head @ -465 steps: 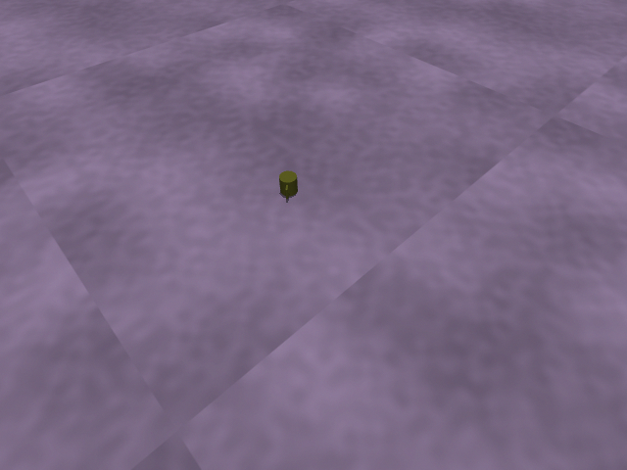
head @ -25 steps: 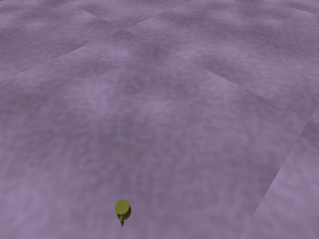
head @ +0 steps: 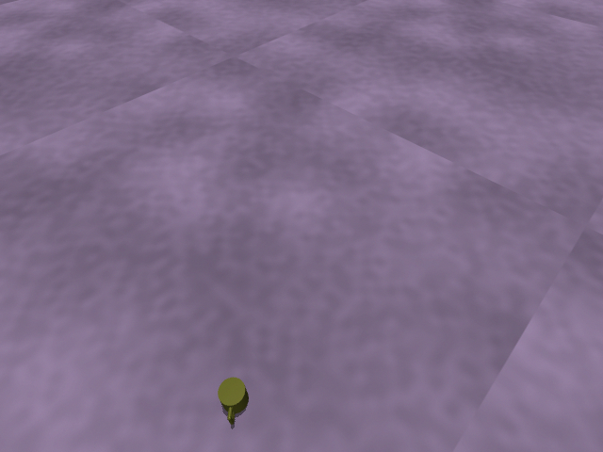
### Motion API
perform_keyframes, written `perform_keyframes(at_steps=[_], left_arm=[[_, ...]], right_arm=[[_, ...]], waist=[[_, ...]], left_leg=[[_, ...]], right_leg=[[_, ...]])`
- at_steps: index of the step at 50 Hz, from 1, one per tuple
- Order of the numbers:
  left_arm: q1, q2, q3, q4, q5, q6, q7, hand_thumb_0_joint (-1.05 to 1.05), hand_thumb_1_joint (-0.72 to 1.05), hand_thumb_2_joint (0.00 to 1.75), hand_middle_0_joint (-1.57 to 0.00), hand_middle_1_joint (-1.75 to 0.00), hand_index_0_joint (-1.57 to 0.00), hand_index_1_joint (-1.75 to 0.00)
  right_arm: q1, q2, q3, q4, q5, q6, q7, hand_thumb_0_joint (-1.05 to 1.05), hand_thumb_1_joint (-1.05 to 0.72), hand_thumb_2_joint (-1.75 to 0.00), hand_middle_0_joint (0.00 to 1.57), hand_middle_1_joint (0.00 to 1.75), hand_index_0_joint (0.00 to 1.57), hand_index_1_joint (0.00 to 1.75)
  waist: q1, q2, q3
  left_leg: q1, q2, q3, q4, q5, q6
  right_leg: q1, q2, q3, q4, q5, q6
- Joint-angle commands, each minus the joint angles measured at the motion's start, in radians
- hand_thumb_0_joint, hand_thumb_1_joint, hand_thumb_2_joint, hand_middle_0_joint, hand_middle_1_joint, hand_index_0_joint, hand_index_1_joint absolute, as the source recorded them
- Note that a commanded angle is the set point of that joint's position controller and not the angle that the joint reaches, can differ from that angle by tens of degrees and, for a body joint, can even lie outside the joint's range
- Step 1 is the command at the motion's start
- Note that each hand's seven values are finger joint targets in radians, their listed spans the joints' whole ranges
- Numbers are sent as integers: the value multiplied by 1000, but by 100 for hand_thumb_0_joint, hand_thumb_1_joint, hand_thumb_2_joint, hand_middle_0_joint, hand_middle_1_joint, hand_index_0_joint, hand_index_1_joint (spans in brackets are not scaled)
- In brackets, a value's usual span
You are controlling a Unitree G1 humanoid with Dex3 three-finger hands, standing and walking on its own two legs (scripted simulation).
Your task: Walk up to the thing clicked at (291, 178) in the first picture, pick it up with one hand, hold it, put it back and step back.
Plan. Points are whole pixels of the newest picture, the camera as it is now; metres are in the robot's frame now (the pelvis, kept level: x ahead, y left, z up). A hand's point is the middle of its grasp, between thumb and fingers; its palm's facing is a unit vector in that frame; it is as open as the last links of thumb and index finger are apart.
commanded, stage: rise first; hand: left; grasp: from above
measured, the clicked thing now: (233, 401) +0.41 +0.24 -0.74
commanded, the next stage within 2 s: none
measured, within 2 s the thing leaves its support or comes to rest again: neither
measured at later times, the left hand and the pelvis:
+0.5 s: hand out of the picture +0.12 +0.26 -0.21, palm faces -0.11 -0.90 -0.42, open 13.5 cm; pelvis -0.02 +0.01 -0.06, yaw +0 degrees
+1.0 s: hand out of the picture +0.17 +0.28 -0.36, palm faces -0.41 -0.63 -0.66, open 14.1 cm; pelvis -0.05 +0.01 -0.20, yaw +0 degrees
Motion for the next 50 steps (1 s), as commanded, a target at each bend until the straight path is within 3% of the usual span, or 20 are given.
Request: perform_keyframes(at_steps=[1, 2, 3, 4, 5, 6, 9, 10, 11, 16, 19, 22, 26, 31, 35, 39, 42, 43, 48, 50], left_arm=[[-289, 214, 134, -126, -9, -55, 36, 0, 58, 98, -17, -61, -14, -62], [-216, 193, 141, -66, -1, -38, 20, 0, 50, 95, -16, -69, -15, -70], [-287, 206, 131, -112, 27, -40, 7, 0, 42, 96, -12, -77, -12, -78], [-297, 274, 179, -142, 52, -48, 1, 0, 34, 95, -12, -84, -13, -83], [-230, 250, 186, -109, 78, -39, -15, 0, 26, 95, -8, -92, -10, -91], [-127, 220, 183, -51, 112, -27, -28, 0, 18, 96, -3, -100, -8, -98], [-92, 230, 211, -175, 153, -13, -20, 0, -5, 96, -2, -109, -7, -104], [-95, 216, 209, -218, 150, 0, -8, 0, -12, 97, -3, -110, -7, -106], [-71, 168, 178, -218, 156, 20, -1, 0, -20, 96, -4, -110, -8, -106], [-83, 151, 163, -309, 174, 83, 21, 0, -53, 97, -8, -108, -9, -107], [-86, 141, 170, -370, 186, 76, 29, 0, -55, 97, -7, -108, -8, -107], [-87, 159, 184, -468, 211, 53, 31, 0, -55, 97, -7, -108, -7, -107], [41, 159, 195, -600, 262, 55, 45, 0, -56, 97, -6, -109, -7, -109], [111, 139, 177, -710, 280, 111, 50, 0, -58, 97, -8, -108, -8, -108], [30, 158, 174, -684, 319, 124, 57, 0, -57, 97, -7, -107, -7, -107], [-63, 156, 163, -592, 395, 74, 56, 0, -53, 95, -5, -109, -6, -108], [-113, 172, 149, -608, 463, 12, 70, 0, -51, 95, -5, -110, -6, -109], [-132, 156, 118, -607, 485, -9, 73, 0, -52, 96, -6, -110, -7, -109], [-224, 285, 184, -558, 609, -83, 135, 0, -57, 99, -6, -110, -6, -110], [-277, 292, 181, -544, 648, -86, 162, 0, -58, 100, -6, -109, -6, -110]], right_arm=[[62, -109, -27, -234, 59, -55, -39, 0, -94, -91, 20, 30, 20, 30], [77, -107, -38, -261, 55, -42, -35, 0, -94, -91, 20, 30, 20, 30], [81, -104, -49, -288, 46, -44, -38, 0, -93, -91, 20, 30, 20, 30], [99, -104, -65, -304, 42, -48, -44, 0, -93, -91, 20, 30, 20, 30], [108, -101, -73, -333, 33, -54, -41, 0, -94, -91, 20, 30, 20, 30], [140, -94, -83, -337, 26, -53, -35, 0, -96, -92, 20, 30, 20, 30], [131, -86, -99, -420, 26, -53, -29, 0, -95, -91, 20, 30, 20, 30], [126, -81, -96, -441, 27, -51, -28, 0, -94, -91, 20, 30, 20, 30], [113, -75, -92, -462, 32, -49, -26, 0, -94, -91, 20, 30, 20, 30], [91, -68, -94, -536, 34, -65, -23, 0, -92, -91, 20, 30, 20, 30], [107, -62, -98, -553, 28, -88, -23, 0, -90, -90, 20, 30, 20, 30], [106, -54, -105, -574, 18, -113, -24, 0, -88, -90, 20, 30, 20, 30], [109, -43, -103, -610, 16, -130, -29, 0, -88, -90, 20, 30, 20, 30], [99, -53, -110, -627, 19, -141, -31, 0, -91, -90, 20, 30, 20, 30], [81, -49, -103, -632, 13, -157, -31, 0, -91, -90, 20, 30, 20, 30], [63, -51, -101, -632, 2, -186, -20, 0, -88, -89, 20, 30, 20, 30], [42, -65, -107, -629, -1, -206, -7, 0, -85, -89, 20, 30, 20, 30], [46, -69, -108, -626, 3, -211, -2, 0, -86, -89, 20, 30, 20, 30], [37, -97, -119, -587, 13, -205, 15, 0, -89, -90, 20, 30, 20, 30], [36, -102, -123, -575, 15, -197, 21, 0, -90, -90, 20, 30, 20, 30]], waist=[[-53, -20, -2], [-28, -25, 3], [-33, -45, -63], [-16, -16, -157], [-19, -17, -211], [0, -25, -238], [48, 50, -337], [47, 78, -328], [32, 62, -293], [1, 21, -233], [-12, -15, -257], [-12, 36, -306], [1, 67, -399], [-18, 82, -417], [-40, 41, -366], [-46, 43, -380], [-33, 99, -490], [-42, 95, -537], [-12, 106, -676], [-11, 121, -713]], left_leg=[[-119, -30, -6, 52, 0, 29], [-149, -26, 0, 88, 11, 27], [-154, -25, -6, 120, 34, 30], [-153, -29, -9, 149, 63, 29], [-164, -33, -14, 190, 106, 27], [-204, -36, -22, 232, 130, 24], [-219, -47, -22, 273, 169, 10], [-225, -46, -22, 278, 151, 3], [-235, -39, -29, 280, 131, 3], [-359, -22, -43, 366, 8, 6], [-425, -23, -42, 448, -34, 12], [-480, -14, -53, 539, -50, 8], [-498, -14, -58, 599, -25, 9], [-503, 5, -92, 645, 31, 6], [-652, 5, -96, 737, -35, 16], [-805, -5, -88, 872, -119, 17], [-864, -11, -96, 965, -139, 9], [-865, -8, -107, 993, -117, 8], [-993, -10, -113, 1163, -49, 16], [-1031, -10, -117, 1208, -39, 13]], right_leg=[[-164, -7, 21, 21, 47, -9], [-188, -2, 19, 52, 40, -11], [-203, 0, 18, 84, 58, -11], [-176, -10, 28, 122, 105, -8], [-180, -8, 26, 164, 145, -10], [-192, -8, 23, 207, 163, -11], [-192, -5, 22, 263, 179, -18], [-220, -2, 21, 269, 150, -19], [-261, 6, 13, 272, 120, -22], [-410, 14, 3, 349, -17, -19], [-477, 11, 9, 421, -52, -12], [-578, 11, 11, 527, -71, -15], [-608, 8, 17, 595, -50, -16], [-686, 16, 6, 652, -45, -15], [-779, 13, 9, 724, -80, -12], [-954, 9, 13, 866, -151, -15], [-1072, 8, 14, 985, -173, -17], [-1111, 9, 10, 1024, -164, -18], [-1253, 9, 12, 1192, -110, -20], [-1309, 8, 9, 1245, -105, -24]])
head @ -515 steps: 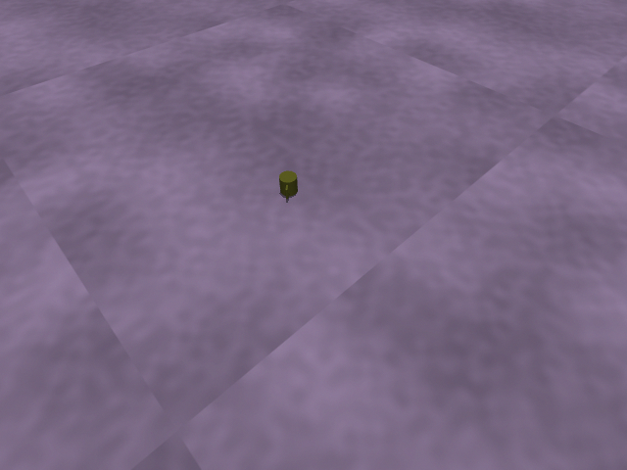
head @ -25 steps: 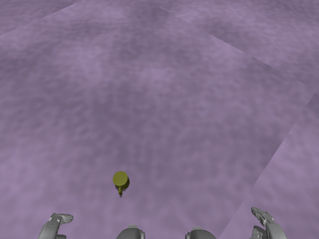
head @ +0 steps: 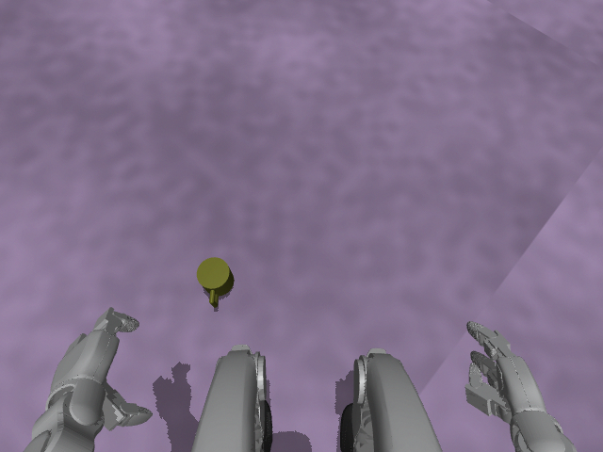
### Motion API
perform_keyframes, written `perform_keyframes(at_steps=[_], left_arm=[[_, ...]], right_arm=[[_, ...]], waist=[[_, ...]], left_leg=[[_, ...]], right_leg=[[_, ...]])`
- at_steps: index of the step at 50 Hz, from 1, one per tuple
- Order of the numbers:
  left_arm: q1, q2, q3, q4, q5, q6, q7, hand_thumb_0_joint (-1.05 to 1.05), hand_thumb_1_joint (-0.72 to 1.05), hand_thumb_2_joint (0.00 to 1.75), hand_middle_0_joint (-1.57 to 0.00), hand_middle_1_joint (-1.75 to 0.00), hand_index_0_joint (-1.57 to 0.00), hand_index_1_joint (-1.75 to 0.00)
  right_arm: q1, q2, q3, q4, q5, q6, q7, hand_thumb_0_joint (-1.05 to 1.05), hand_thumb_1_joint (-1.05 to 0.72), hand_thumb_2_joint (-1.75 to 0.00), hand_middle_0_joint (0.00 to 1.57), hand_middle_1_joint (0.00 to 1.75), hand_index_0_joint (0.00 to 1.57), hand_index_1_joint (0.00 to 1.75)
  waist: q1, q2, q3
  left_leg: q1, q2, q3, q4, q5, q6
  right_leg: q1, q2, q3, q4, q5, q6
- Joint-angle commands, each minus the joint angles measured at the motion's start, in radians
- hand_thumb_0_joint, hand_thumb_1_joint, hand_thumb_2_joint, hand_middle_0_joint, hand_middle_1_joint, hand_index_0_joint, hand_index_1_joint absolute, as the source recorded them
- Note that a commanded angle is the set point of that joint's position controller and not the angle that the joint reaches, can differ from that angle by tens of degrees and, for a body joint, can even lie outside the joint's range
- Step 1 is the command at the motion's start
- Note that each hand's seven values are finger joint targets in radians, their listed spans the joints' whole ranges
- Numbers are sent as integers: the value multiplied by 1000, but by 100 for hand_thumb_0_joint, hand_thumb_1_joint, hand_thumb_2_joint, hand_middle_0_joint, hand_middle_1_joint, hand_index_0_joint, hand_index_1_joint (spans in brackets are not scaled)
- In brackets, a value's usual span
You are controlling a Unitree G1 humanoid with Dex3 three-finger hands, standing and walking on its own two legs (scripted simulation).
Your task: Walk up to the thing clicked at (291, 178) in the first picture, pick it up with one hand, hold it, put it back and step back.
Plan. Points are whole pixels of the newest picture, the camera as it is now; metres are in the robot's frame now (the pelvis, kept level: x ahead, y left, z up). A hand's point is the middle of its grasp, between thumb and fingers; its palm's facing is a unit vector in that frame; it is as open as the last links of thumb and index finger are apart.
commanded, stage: rise first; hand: left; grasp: from above
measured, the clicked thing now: (215, 283) +0.46 +0.23 -0.54
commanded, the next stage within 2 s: approach in 1.76 s
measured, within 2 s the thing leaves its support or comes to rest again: neither
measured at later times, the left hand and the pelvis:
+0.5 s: hand (163, 316) +0.33 +0.28 -0.31, palm faces -0.50 -0.20 -0.84, open 14.1 cm; pelvis -0.06 +0.00 -0.16, yaw -4 degrees
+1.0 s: hand (176, 299) +0.38 +0.28 -0.38, palm faces -0.48 -0.01 -0.88, open 14.1 cm; pelvis -0.06 +0.01 -0.21, yaw -6 degrees
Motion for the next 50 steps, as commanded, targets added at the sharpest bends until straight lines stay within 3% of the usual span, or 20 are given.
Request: perform_keyframes(at_steps=[1, 4, 5, 9, 11, 13, 14, 19, 21, 24, 27, 28, 29, 33, 34, 39, 42, 43, 44, 50], left_arm=[[-120, 227, 75, -71, 95, -51, 83, 0, -60, 102, -7, -108, -6, -109], [-264, 314, 109, -46, 145, -52, 105, 0, -58, 102, -6, -108, -6, -108], [-333, 300, 83, -26, 164, -56, 104, 0, -60, 103, -6, -108, -6, -109], [-515, 372, 83, 60, 224, -87, 102, 0, -55, 101, -6, -108, -6, -108], [-581, 376, 68, 114, 244, -110, 98, 0, -54, 102, -5, -107, -5, -107], [-637, 397, 64, 132, 271, -131, 97, 0, -55, 103, -6, -107, -5, -107], [-688, 451, 80, 118, 290, -142, 99, 0, -54, 103, -6, -108, -6, -108], [-749, 474, 72, 251, 361, -172, 119, 0, -55, 104, -4, -108, -5, -108], [-752, 503, 90, 285, 397, -181, 136, 0, -54, 103, -5, -107, -5, -107], [-808, 507, 68, 302, 451, -191, 161, 0, -55, 103, -5, -106, -6, -105], [-892, 533, 70, 315, 486, -200, 196, 0, -55, 102, -5, -105, -6, -104], [-881, 509, 57, 345, 498, -200, 202, 0, -56, 103, -6, -103, -6, -103], [-897, 537, 71, 347, 514, -202, 214, 0, -55, 102, -6, -103, -6, -103], [-916, 529, 53, 400, 559, -196, 235, 0, -56, 102, -6, -100, -6, -100], [-985, 540, 44, 356, 565, -202, 239, 0, -55, 102, -6, -100, -7, -100], [-997, 513, 19, 429, 605, -204, 255, 0, -54, 100, -7, -101, -7, -100], [-1040, 539, 27, 407, 625, -211, 265, 0, -53, 99, -7, -102, -8, -101], [-1006, 517, 16, 474, 633, -206, 265, 0, -53, 98, -7, -102, -8, -100], [-1044, 520, 13, 436, 636, -214, 269, 0, -52, 97, -7, -103, -9, -101], [-1081, 561, 39, 486, 663, -226, 304, 0, -53, 98, -8, -103, -9, -102]], right_arm=[[67, -165, -81, -54, 16, -22, 3, 0, -90, -90, 20, 30, 20, 30], [75, -176, -91, -17, 12, -7, 10, 0, -90, -90, 20, 30, 20, 30], [89, -167, -91, -10, 11, -4, 12, 0, -91, -90, 20, 30, 20, 30], [106, -170, -98, 18, 1, 5, 18, 0, -88, -90, 20, 30, 20, 30], [113, -162, -101, 28, -7, 9, 15, 0, -86, -89, 20, 30, 20, 30], [123, -160, -99, 40, -11, 15, 15, 0, -87, -90, 20, 30, 20, 30], [123, -163, -98, 43, -15, 18, 14, 0, -87, -90, 20, 30, 20, 30], [126, -170, -87, 67, -27, 43, 17, 0, -87, -89, 20, 30, 20, 30], [137, -174, -79, 77, -33, 56, 22, 0, -87, -90, 20, 30, 20, 30], [149, -175, -71, 81, -35, 80, 30, 0, -89, -90, 20, 30, 20, 30], [165, -181, -68, 98, -46, 93, 34, 0, -90, -90, 20, 30, 20, 30], [173, -180, -66, 104, -49, 97, 37, 0, -90, -90, 20, 30, 20, 30], [175, -186, -69, 108, -51, 100, 38, 0, -90, -90, 20, 30, 20, 30], [187, -197, -65, 128, -67, 111, 49, 0, -91, -91, 20, 30, 20, 30], [187, -192, -65, 125, -68, 113, 52, 0, -91, -91, 20, 30, 20, 30], [196, -206, -69, 137, -79, 119, 61, 0, -91, -91, 20, 30, 20, 30], [194, -211, -69, 138, -87, 122, 67, 0, -91, -91, 20, 30, 20, 30], [200, -215, -68, 142, -90, 123, 70, 0, -91, -91, 20, 30, 20, 30], [201, -208, -64, 139, -91, 124, 73, 0, -91, -91, 20, 30, 20, 30], [210, -209, -50, 142, -105, 125, 82, 0, -92, -91, 20, 30, 20, 30]], waist=[[12, 107, -495], [22, 106, -570], [4, 99, -575], [-5, 51, -620], [-19, 20, -601], [-21, 25, -614], [-12, 50, -634], [-28, 69, -543], [-19, 85, -548], [-34, 122, -569], [-57, 142, -572], [-61, 142, -559], [-54, 145, -570], [-64, 194, -565], [-71, 222, -591], [-95, 234, -552], [-87, 262, -580], [-103, 237, -549], [-108, 251, -554], [-117, 218, -562]], left_leg=[[320, -29, -73, -69, 430, -12], [259, -27, -67, 8, 430, -8], [205, -30, -54, 46, 400, -3], [70, -30, -43, 133, 247, 4], [-20, -31, -31, 163, 143, 4], [-62, -34, -23, 189, 111, 5], [-73, -33, -21, 199, 103, 4], [-150, -31, -36, 239, 5, 6], [-162, -30, -47, 250, 18, 6], [-160, -28, -49, 276, 53, 6], [-169, -25, -54, 309, 71, 7], [-170, -25, -58, 311, 80, 6], [-157, -23, -60, 319, 84, 6], [-123, -14, -77, 341, 121, -2], [-123, -16, -74, 350, 132, -3], [-129, -12, -99, 367, 114, -8], [-120, -8, -108, 376, 115, -12], [-126, -7, -115, 381, 112, -11], [-141, -10, -110, 389, 114, -10], [-202, -12, -90, 443, 125, 3]], right_leg=[[12, 47, 19, -30, 377, -27], [-35, 48, 20, 20, 373, -27], [-44, 49, 23, 29, 363, -23], [-93, 50, 22, 71, 247, -22], [-98, 52, 29, 72, 160, -18], [-105, 54, 36, 78, 114, -18], [-109, 55, 39, 89, 99, -19], [-254, 65, 16, 138, -7, -30], [-270, 63, -1, 181, 22, -33], [-303, 66, -17, 223, 69, -37], [-339, 67, -28, 255, 95, -36], [-349, 67, -33, 265, 109, -36], [-371, 69, -37, 273, 111, -38], [-431, 65, -50, 324, 147, -40], [-426, 68, -49, 333, 159, -42], [-507, 64, -65, 375, 144, -42], [-518, 60, -70, 402, 151, -42], [-534, 57, -71, 406, 147, -39], [-529, 59, -71, 409, 152, -40], [-507, 63, -64, 418, 175, -34]])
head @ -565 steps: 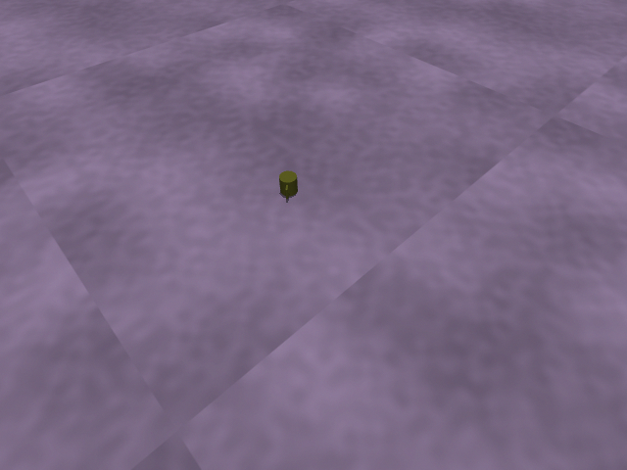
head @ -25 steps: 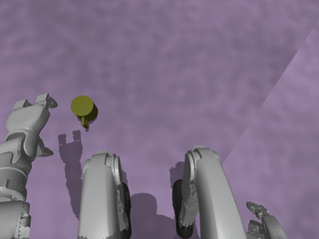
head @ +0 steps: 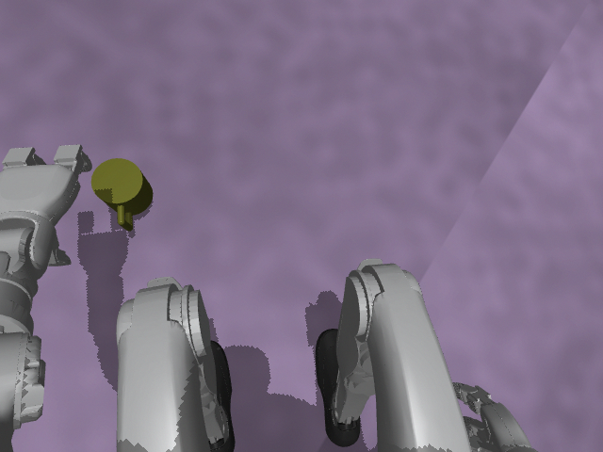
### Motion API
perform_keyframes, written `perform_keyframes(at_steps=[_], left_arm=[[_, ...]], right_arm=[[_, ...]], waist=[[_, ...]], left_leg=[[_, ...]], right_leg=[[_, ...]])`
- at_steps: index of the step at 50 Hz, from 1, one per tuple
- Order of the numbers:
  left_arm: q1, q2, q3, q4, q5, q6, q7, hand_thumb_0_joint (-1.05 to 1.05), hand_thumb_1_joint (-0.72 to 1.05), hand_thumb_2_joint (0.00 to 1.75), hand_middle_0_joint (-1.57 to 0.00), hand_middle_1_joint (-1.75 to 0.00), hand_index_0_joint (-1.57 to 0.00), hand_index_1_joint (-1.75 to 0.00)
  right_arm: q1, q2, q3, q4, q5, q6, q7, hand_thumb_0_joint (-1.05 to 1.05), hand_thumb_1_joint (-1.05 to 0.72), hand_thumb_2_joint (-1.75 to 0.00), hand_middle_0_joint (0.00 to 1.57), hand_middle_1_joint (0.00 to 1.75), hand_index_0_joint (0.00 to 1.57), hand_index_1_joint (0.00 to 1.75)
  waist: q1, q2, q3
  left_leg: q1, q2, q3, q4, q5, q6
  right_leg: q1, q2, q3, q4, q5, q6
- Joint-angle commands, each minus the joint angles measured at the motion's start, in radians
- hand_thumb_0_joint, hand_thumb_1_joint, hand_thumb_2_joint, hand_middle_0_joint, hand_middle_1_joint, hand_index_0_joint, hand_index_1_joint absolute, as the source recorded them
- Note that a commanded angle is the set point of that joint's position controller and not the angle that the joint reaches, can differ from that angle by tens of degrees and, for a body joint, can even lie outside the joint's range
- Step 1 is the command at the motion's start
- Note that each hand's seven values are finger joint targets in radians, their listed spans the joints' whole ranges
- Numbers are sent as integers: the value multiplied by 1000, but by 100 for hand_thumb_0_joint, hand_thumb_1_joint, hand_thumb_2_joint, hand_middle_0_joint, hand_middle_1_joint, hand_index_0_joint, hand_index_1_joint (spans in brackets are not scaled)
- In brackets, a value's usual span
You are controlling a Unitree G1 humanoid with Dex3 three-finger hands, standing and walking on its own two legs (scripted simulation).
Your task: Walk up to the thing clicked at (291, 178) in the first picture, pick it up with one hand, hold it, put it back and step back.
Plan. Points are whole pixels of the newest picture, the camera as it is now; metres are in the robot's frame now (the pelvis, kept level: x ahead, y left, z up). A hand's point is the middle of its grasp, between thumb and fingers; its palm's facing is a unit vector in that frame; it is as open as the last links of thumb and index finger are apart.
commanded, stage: rise first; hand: left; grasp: from above
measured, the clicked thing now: (124, 197) +0.49 +0.28 -0.32
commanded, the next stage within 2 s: approach in 0.76 s
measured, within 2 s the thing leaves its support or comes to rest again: neither
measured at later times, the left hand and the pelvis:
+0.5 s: hand (74, 209) +0.43 +0.31 -0.20, palm faces -0.47 -0.08 -0.88, open 14.0 cm; pelvis +0.01 -0.01 -0.02, yaw -1 degrees
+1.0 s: hand (85, 204) +0.45 +0.30 -0.21, palm faces -0.47 -0.05 -0.88, open 14.1 cm; pelvis +0.01 +0.00 -0.03, yaw -2 degrees
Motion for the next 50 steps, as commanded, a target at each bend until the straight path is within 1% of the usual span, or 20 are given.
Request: perform_keyframes(at_steps=[1, 5, 6, 9, 13, 15, 18, 22, 24, 29, 30, 33, 36, 37, 38, 39, 42, 43, 44, 50], left_arm=[[-293, 271, 59, -92, -7, -9, 68, 0, -52, 97, -7, -104, -9, -102], [-340, 295, 71, -87, -3, -3, 88, 0, -53, 98, -7, -105, -8, -103], [-316, 287, 68, -38, 0, 5, 91, 0, -54, 98, -7, -104, -8, -103], [-324, 287, 69, -52, -6, 11, 96, 0, -53, 98, -7, -104, -9, -103], [-352, 310, 68, -72, -12, 14, 89, 0, -52, 97, -7, -105, -9, -103], [-328, 310, 80, -42, -18, 16, 89, 0, -53, 97, -7, -105, -9, -103], [-310, 317, 86, -46, -20, 15, 86, 0, -53, 98, -7, -104, -8, -103], [-287, 308, 84, -36, -19, 18, 84, 0, -54, 98, -7, -105, -8, -103], [-338, 334, 90, -76, -18, 14, 86, 0, -54, 98, -7, -104, -8, -102], [-294, 306, 74, -32, -13, 15, 90, 0, -55, 98, -7, -104, -8, -103], [-333, 318, 80, -77, -15, 10, 92, 0, -55, 99, -6, -105, -7, -103], [-310, 308, 79, -49, -18, 13, 96, 0, -54, 98, -6, -105, -8, -104], [-328, 313, 80, -47, -11, 13, 100, 0, -55, 99, -6, -105, -7, -103], [-311, 294, 66, -26, -8, 19, 100, 0, -53, 97, -6, -105, -8, -104], [-339, 279, 51, -33, -12, 18, 98, 0, -54, 98, -6, -105, -8, -104], [-360, 296, 58, -57, -9, 14, 100, 0, -54, 99, -7, -104, -8, -103], [-351, 290, 53, -21, -7, 21, 102, 0, -54, 98, -6, -105, -8, -104], [-348, 285, 53, -19, -5, 23, 103, 0, -61, 106, -9, -97, -6, -101], [-377, 288, 49, -27, -4, 23, 107, 0, -55, 98, -6, -105, -7, -104], [-555, 240, -19, -3, -1, 22, 111, 0, -54, 97, -6, -108, -8, -106]], right_arm=[[204, -233, -74, -13, -5, -12, -5, 0, -92, -91, 20, 30, 20, 30], [200, -236, -70, -10, -12, -17, -4, 0, -92, -91, 20, 30, 20, 30], [207, -234, -66, -10, -14, -20, -2, 0, -92, -91, 20, 30, 20, 30], [208, -225, -59, -8, -18, -20, 1, 0, -91, -91, 20, 30, 20, 30], [219, -230, -61, -5, -20, -20, 2, 0, -91, -91, 20, 30, 20, 30], [226, -232, -59, -4, -24, -24, 4, 0, -91, -91, 20, 30, 20, 30], [226, -236, -58, -1, -23, -23, 5, 0, -91, -91, 20, 30, 20, 30], [224, -238, -50, -6, -26, -20, 8, 0, -91, -91, 20, 30, 20, 30], [225, -244, -52, -2, -25, -18, 7, 0, -91, -91, 20, 30, 20, 30], [230, -243, -47, -1, -27, -19, 11, 0, -91, -91, 20, 30, 20, 30], [230, -243, -46, 0, -26, -18, 11, 0, -91, -90, 20, 30, 20, 30], [227, -240, -44, -3, -26, -17, 10, 0, -91, -91, 20, 30, 20, 30], [231, -251, -44, 2, -29, -19, 10, 0, -91, -91, 20, 30, 20, 30], [230, -247, -44, 2, -28, -21, 12, 0, -91, -90, 20, 30, 20, 30], [230, -249, -42, 1, -29, -22, 13, 0, -91, -90, 20, 30, 20, 30], [227, -250, -44, 5, -26, -20, 13, 0, -91, -91, 20, 30, 20, 30], [233, -251, -41, 0, -30, -24, 15, 0, -91, -91, 20, 30, 20, 30], [233, -249, -39, 2, -30, -24, 16, 0, -92, -91, 20, 30, 20, 30], [228, -251, -34, 0, -31, -25, 15, 0, -91, -90, 20, 30, 20, 30], [246, -251, -16, 16, -39, -38, 11, 0, -92, -90, 20, 30, 20, 30]], waist=[[-7, 214, -663], [-6, 238, -688], [-10, 235, -651], [-10, 224, -674], [-21, 209, -699], [-28, 205, -660], [-14, 235, -673], [-21, 229, -647], [-22, 233, -680], [-34, 236, -644], [-32, 238, -671], [-26, 232, -662], [-36, 255, -659], [-36, 259, -642], [-52, 253, -637], [-38, 279, -663], [-52, 261, -633], [-54, 256, -628], [-62, 270, -620], [-136, 269, -615]], left_leg=[[570, -47, -20, -232, 128, -37], [563, -45, -11, -214, 123, -37], [540, -45, -9, -214, 114, -37], [511, -47, 3, -193, 132, -32], [504, -42, 4, -168, 157, -26], [478, -41, 4, -163, 143, -26], [511, -37, -7, -169, 148, -33], [490, -39, -3, -159, 151, -32], [495, -36, -2, -150, 158, -29], [489, -36, -8, -145, 158, -32], [485, -37, -5, -141, 164, -30], [478, -39, -1, -140, 165, -30], [493, -38, -14, -143, 157, -35], [503, -36, -17, -146, 158, -37], [507, -34, -23, -143, 158, -37], [521, -36, -27, -152, 158, -42], [493, -37, -24, -140, 149, -37], [495, -37, -27, -146, 142, -39], [480, -37, -20, -139, 138, -37], [472, -34, -26, -109, 115, -35]], right_leg=[[219, 56, -20, -220, 174, -28], [210, 60, -20, -211, 170, -30], [206, 59, -19, -208, 165, -31], [246, 65, -18, -207, 185, -28], [270, 67, -18, -203, 213, -22], [268, 64, -17, -202, 204, -20], [244, 66, -23, -184, 203, -26], [247, 67, -25, -181, 208, -25], [253, 71, -25, -183, 218, -25], [238, 73, -32, -170, 220, -27], [253, 74, -32, -172, 227, -26], [253, 74, -28, -174, 226, -24], [224, 71, -39, -156, 218, -27], [209, 70, -40, -152, 218, -29], [198, 70, -43, -147, 220, -28], [190, 70, -43, -138, 218, -32], [194, 67, -44, -142, 216, -29], [188, 69, -46, -141, 208, -30], [185, 68, -44, -144, 207, -28], [154, 73, -48, -148, 195, -27]])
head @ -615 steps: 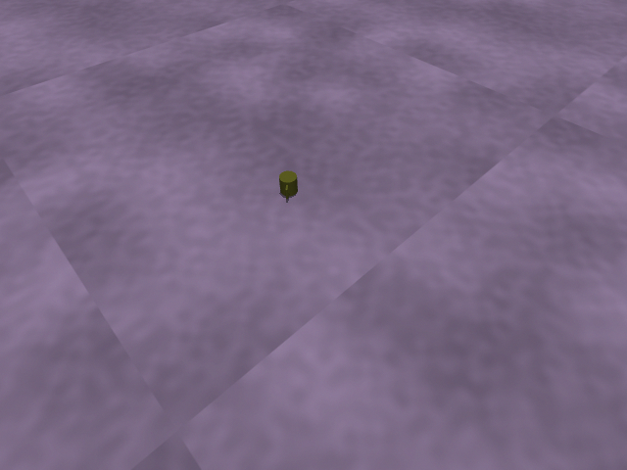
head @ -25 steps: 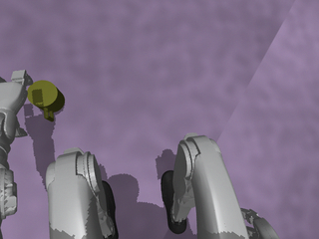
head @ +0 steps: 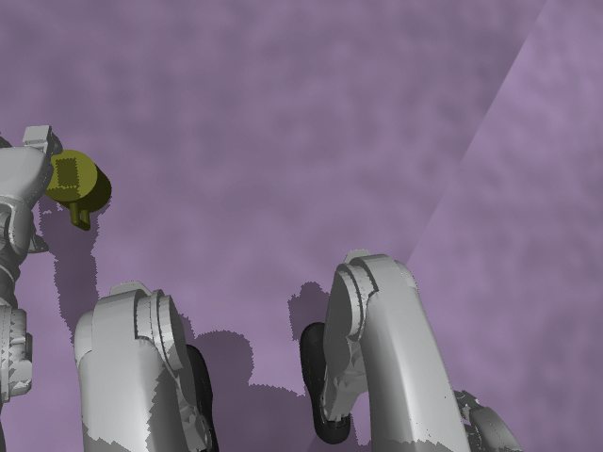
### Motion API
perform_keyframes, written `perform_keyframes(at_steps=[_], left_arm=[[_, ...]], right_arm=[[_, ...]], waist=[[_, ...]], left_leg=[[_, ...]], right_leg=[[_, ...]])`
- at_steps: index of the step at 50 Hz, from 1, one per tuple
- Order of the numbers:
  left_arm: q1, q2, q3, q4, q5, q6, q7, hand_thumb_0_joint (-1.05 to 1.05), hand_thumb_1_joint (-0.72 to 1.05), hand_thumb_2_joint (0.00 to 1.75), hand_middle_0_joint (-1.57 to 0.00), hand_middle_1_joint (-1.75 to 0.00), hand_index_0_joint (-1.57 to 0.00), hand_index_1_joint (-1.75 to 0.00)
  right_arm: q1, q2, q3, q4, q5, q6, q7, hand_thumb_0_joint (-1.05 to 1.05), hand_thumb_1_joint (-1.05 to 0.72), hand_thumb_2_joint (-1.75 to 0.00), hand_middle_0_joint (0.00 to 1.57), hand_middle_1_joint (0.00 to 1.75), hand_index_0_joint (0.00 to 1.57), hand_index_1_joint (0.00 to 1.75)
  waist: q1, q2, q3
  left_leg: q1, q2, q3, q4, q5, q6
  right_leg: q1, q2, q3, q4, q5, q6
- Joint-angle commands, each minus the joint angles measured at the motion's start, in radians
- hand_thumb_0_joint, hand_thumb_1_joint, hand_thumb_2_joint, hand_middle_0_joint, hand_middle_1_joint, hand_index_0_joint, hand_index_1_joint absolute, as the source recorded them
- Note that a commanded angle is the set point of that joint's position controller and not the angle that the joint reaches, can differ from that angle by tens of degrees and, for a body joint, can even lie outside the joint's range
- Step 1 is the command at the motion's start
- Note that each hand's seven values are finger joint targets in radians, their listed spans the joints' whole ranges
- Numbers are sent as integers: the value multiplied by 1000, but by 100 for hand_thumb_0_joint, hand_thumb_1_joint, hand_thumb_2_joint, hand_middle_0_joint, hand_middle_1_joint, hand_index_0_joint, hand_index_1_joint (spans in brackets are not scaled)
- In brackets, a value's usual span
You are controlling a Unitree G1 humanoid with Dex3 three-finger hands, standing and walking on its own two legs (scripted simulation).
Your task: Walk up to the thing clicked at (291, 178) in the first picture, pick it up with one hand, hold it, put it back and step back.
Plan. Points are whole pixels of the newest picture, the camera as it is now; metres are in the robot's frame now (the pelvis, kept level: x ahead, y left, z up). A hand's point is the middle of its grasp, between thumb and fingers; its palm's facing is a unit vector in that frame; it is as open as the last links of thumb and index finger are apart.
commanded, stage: approach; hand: left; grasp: from above
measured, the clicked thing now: (78, 193) +0.48 +0.29 -0.29
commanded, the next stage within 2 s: rest palm in 0.70 s
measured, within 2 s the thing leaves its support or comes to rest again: neither
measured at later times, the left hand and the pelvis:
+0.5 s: hand (56, 156) +0.50 +0.28 -0.18, palm faces -0.50 -0.08 -0.86, open 14.1 cm; pelvis +0.00 +0.00 -0.01, yaw -3 degrees
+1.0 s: hand (48, 170) +0.47 +0.29 -0.17, palm faces -0.43 -0.05 -0.90, open 14.2 cm; pelvis +0.00 +0.00 +0.00, yaw -1 degrees
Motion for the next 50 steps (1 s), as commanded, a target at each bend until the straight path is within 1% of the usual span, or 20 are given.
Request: perform_keyframes(at_steps=[1, 3, 5, 10, 11, 15, 17, 21, 25, 27, 29, 31, 33, 34, 35, 37, 39, 42, 46, 50], left_arm=[[-478, 171, -22, -136, -17, -7, 51, 0, -53, 97, -6, -108, -8, -106], [-508, 133, -54, -90, -16, 1, 56, 0, -52, 96, -6, -110, -8, -107], [-518, 164, -50, -50, -3, 17, 67, 0, -52, 95, -6, -110, -8, -107], [-559, 301, 19, -11, 36, 85, 93, 0, -55, 97, -6, -109, -8, -107], [-550, 329, 46, -23, 35, 100, 101, 0, -55, 98, -6, -108, -7, -106], [-501, 368, 70, -1, 12, 171, 84, 0, -54, 96, -6, -108, -8, -106], [-463, 367, 65, 28, -14, 200, 51, 0, -54, 95, -6, -107, -8, -105], [-322, 369, 55, 79, -86, 212, -43, 0, -52, 93, -6, -109, -8, -106], [-273, 352, 30, 17, -108, 152, -149, 0, -49, 91, -5, -111, -9, -107], [-283, 341, 43, -56, -122, 91, -165, 0, -48, 90, -6, -111, -10, -107], [-304, 291, 27, -168, -128, 10, -161, 0, -48, 90, -6, -111, -10, -107], [-324, 272, 15, -288, -110, -64, -131, 0, -49, 91, -6, -110, -9, -106], [-321, 294, 34, -462, -101, -114, -79, 0, -49, 91, -5, -109, -9, -105], [-276, 246, 4, -406, -82, -104, -57, 0, -50, 92, -6, -108, -9, -105], [-305, 190, -25, -400, -74, -99, -35, 0, -51, 93, -6, -107, -8, -104], [-405, 208, -5, -362, -41, -74, 26, 0, -52, 95, -6, -106, -8, -104], [-452, 248, 15, -407, -19, -30, 75, 0, -56, 105, -7, -105, -7, -105], [-444, 193, -13, -208, 22, 50, 115, 0, -58, 102, -6, -96, -4, -98], [-408, 142, -50, 75, 3, 126, 85, 0, -55, 100, -6, -99, -6, -99], [-406, 161, -51, 133, -33, 146, 20, 0, -52, 96, -6, -104, -7, -103]], right_arm=[[240, -247, -68, 11, -4, -15, -16, 0, -92, -90, 20, 30, 20, 30], [243, -250, -56, 18, -10, -22, -17, 0, -92, -90, 20, 30, 20, 30], [248, -255, -45, 19, -15, -24, -20, 0, -92, -90, 20, 30, 20, 30], [257, -268, -12, -11, -24, -15, -16, 0, -92, -90, 20, 30, 20, 30], [261, -271, -5, -18, -19, -9, -18, 0, -92, -90, 20, 30, 20, 30], [255, -271, 9, -61, -3, 6, -11, 0, -91, -90, 20, 30, 20, 30], [264, -273, 14, -74, 5, 10, -8, 0, -91, -90, 20, 30, 20, 30], [258, -268, 14, -80, 27, 25, -9, 0, -91, -90, 20, 30, 20, 30], [260, -271, 15, -78, 29, 42, -10, 0, -91, -90, 20, 30, 20, 30], [267, -279, 12, -74, 19, 46, -9, 0, -90, -89, 20, 30, 20, 30], [275, -277, -1, -68, 13, 42, -7, 0, -90, -89, 20, 30, 20, 30], [281, -285, -17, -57, 4, 35, -9, 0, -90, -89, 20, 30, 20, 30], [267, -277, -40, -61, -1, 31, -10, 0, -90, -89, 20, 30, 20, 30], [250, -266, -47, -60, 0, 31, -9, 0, -90, -90, 20, 30, 20, 30], [239, -258, -54, -53, -1, 32, -7, 0, -90, -90, 20, 30, 20, 30], [234, -271, -61, -33, -7, 25, -10, 0, -91, -90, 20, 30, 20, 30], [236, -277, -72, -28, 5, 20, -18, 0, -91, -90, 20, 30, 20, 30], [241, -272, -60, 0, 2, 13, -16, 0, -91, -90, 20, 30, 20, 30], [232, -267, -31, -9, -3, 3, -12, 0, -90, -90, 20, 30, 20, 30], [216, -269, -1, -41, -4, -15, -6, 0, -90, -90, 20, 30, 20, 30]], waist=[[-99, 292, -656], [-125, 301, -641], [-123, 321, -641], [-103, 404, -707], [-84, 428, -740], [-82, 401, -774], [-86, 336, -737], [-63, 229, -670], [-71, 193, -599], [-77, 199, -577], [-88, 241, -585], [-89, 314, -637], [-58, 424, -756], [-54, 439, -743], [-66, 447, -732], [-86, 460, -695], [-64, 530, -758], [-90, 467, -663], [-122, 301, -527], [-117, 254, -526]], left_leg=[[558, -41, -2, -212, 128, -28], [549, -43, -5, -205, 125, -30], [552, -44, 3, -197, 141, -33], [571, -41, 14, -190, 202, -33], [579, -43, 17, -195, 230, -35], [533, -39, 29, -179, 275, -19], [475, -39, 35, -169, 268, -6], [359, -39, 28, -180, 191, 6], [320, -45, 17, -174, 160, 8], [322, -47, 9, -167, 155, -5], [368, -45, 3, -156, 145, -16], [482, -42, -5, -145, 179, -34], [615, -40, -13, -163, 214, -47], [640, -36, -21, -180, 197, -51], [646, -34, -31, -202, 170, -52], [675, -31, -51, -228, 142, -58], [743, -30, -51, -258, 173, -65], [687, -32, -46, -270, 178, -62], [517, -46, -20, -241, 138, -30], [445, -56, 6, -207, 135, -13]], right_leg=[[227, 59, -31, -243, 199, -16], [218, 62, -41, -239, 201, -16], [230, 63, -39, -235, 215, -17], [275, 67, -39, -204, 278, -20], [297, 66, -37, -195, 304, -21], [379, 77, -31, -203, 357, -12], [428, 79, -19, -223, 358, -1], [467, 89, -10, -240, 278, 2], [460, 84, -12, -235, 240, 2], [438, 84, -26, -235, 223, -5], [405, 84, -30, -235, 209, -8], [362, 80, -45, -225, 231, -15], [342, 72, -48, -208, 252, -19], [297, 69, -51, -195, 237, -21], [256, 67, -58, -192, 219, -21], [178, 59, -72, -182, 202, -24], [152, 56, -72, -175, 223, -32], [126, 52, -73, -181, 237, -30], [155, 57, -53, -215, 221, -20], [237, 62, -36, -227, 215, -15]])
